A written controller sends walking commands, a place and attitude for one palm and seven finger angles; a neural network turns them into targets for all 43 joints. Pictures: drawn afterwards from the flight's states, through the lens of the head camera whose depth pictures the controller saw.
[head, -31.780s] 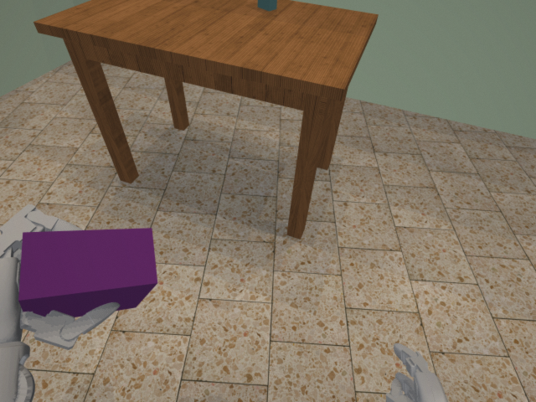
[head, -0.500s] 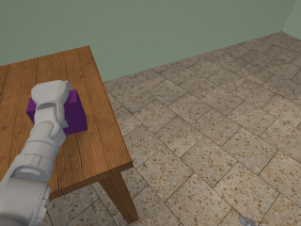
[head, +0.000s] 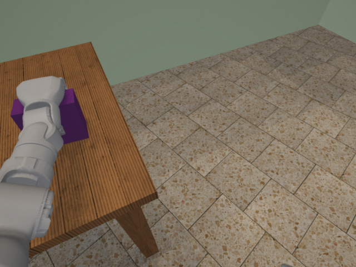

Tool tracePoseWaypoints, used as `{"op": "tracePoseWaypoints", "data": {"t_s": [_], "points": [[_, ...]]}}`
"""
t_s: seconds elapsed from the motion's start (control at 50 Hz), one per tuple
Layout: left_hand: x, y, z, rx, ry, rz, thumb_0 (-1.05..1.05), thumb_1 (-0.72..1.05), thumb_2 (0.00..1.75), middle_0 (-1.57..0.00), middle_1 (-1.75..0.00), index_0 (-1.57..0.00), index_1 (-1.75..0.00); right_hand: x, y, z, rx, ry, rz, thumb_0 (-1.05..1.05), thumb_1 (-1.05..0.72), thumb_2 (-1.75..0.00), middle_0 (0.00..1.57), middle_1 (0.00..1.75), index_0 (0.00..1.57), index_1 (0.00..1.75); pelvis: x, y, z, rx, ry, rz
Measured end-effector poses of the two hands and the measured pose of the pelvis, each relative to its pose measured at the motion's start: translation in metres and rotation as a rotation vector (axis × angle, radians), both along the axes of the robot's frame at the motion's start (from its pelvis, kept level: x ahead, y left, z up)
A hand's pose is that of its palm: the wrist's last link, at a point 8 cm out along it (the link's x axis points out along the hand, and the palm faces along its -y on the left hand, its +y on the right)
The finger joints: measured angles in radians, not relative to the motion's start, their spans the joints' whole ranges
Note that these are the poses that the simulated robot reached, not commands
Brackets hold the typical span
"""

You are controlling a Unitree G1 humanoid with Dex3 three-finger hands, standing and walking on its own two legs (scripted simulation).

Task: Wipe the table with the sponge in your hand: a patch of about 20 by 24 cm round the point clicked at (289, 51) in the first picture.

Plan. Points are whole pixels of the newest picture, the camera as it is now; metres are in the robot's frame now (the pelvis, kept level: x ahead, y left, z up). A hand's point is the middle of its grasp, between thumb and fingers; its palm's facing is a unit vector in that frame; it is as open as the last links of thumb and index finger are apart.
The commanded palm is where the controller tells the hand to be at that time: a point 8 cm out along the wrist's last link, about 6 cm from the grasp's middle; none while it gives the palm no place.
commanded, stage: wipe back along the third lane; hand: left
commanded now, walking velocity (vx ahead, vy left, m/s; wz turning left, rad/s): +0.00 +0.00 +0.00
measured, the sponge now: (57, 125) +0.43 +0.32 +0.07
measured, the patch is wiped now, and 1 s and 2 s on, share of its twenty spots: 0.95 0.95 0.95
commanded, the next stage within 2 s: slide back across to the middle lane in 1.76 s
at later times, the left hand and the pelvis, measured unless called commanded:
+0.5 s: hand (50, 118) +0.41 +0.31 +0.11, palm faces +0.05 +0.02 -1.00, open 10.5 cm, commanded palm +0.37 +0.29 +0.13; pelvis +0.02 +0.02 +0.00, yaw +0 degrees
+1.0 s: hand (53, 132) +0.37 +0.29 +0.12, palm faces +0.06 +0.01 -1.00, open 10.5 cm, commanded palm +0.33 +0.27 +0.14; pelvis +0.03 +0.01 +0.00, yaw +1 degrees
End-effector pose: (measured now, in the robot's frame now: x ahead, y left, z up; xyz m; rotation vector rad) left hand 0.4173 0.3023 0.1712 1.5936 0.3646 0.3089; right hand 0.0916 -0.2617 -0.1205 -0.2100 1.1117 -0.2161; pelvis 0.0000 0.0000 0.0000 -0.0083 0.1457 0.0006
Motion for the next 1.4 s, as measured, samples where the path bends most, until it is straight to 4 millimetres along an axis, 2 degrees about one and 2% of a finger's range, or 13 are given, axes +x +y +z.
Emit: {"op": "tracePoseWaypoints", "data": {"t_s": [0.16,0.24,0.32,0.42,0.62,0.74,1.1,1.4], "points": [[0.01,0.008,-0.001,0.004,0.005,-0.012,0.02,-0.54,1.05,-0.7,-1.3,-0.7,-1.33,-0.012,0.002,-0.001,-0.004,0.04,-0.022,0.01,-0.9,-0.9,0.2,0.3,0.2,0.29,0.005,0.006,-0.001,-0.005,0.019,-0.007],[0.006,0.009,-0.003,0.002,-0.019,-0.02,0.02,-0.54,1.05,-0.7,-1.31,-0.7,-1.34,-0.013,0.005,-0.003,0.009,0.048,-0.028,0.01,-0.9,-0.9,0.2,0.3,0.2,0.29,0.009,0.01,-0.001,-0.007,0.016,-0.012],[-0.002,0.007,-0.004,-0.001,-0.061,-0.021,0.02,-0.53,1.05,-0.68,-1.33,-0.68,-1.36,-0.006,0.011,-0.005,0.031,0.036,-0.021,0.01,-0.9,-0.9,0.2,0.3,0.2,0.29,0.014,0.012,-0.001,-0.008,0.006,-0.015],[-0.018,0.002,-0.004,-0.009,-0.095,-0.007,0.01,-0.52,1.05,-0.66,-1.35,-0.66,-1.37,0.02,0.021,-0.004,0.062,-0.01,0.013,0.01,-0.9,-0.9,0.2,0.3,0.2,0.29,0.017,0.015,0.0,-0.008,-0.015,-0.01],[-0.036,-0.008,-0.003,-0.022,-0.068,0.035,0.0,-0.52,1.05,-0.65,-1.36,-0.66,-1.38,0.095,0.042,0.015,0.078,-0.178,0.123,0.01,-0.9,-0.9,0.2,0.3,0.2,0.29,0.017,0.015,0.001,-0.003,-0.048,0.009],[-0.043,-0.011,-0.003,-0.023,-0.067,0.016,0.0,-0.52,1.05,-0.65,-1.36,-0.66,-1.38,0.12,0.048,0.026,0.075,-0.242,0.167,0.01,-0.9,-0.9,0.2,0.3,0.2,0.29,0.019,0.011,0.001,-0.001,-0.055,0.012],[-0.078,-0.033,-0.003,-0.029,-0.103,0.017,0.0,-0.52,1.05,-0.66,-1.35,-0.66,-1.38,0.126,0.045,0.016,0.114,-0.232,0.184,0.01,-0.9,-0.9,0.2,0.3,0.2,0.29,0.025,0.004,0.002,0.004,-0.09,0.011],[-0.102,-0.045,-0.004,-0.042,-0.125,0.007,-0.01,-0.52,1.05,-0.66,-1.35,-0.66,-1.38,0.141,0.042,0.028,0.114,-0.303,0.201,0.02,-0.9,-0.9,0.2,0.3,0.2,0.29,0.023,-0.003,0.003,0.007,-0.116,0.005]]}}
